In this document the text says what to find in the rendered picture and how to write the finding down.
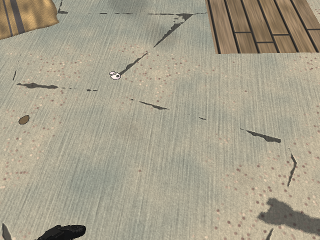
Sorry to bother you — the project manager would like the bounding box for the robot left hand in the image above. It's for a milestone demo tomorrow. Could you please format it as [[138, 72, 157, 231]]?
[[35, 225, 86, 240]]

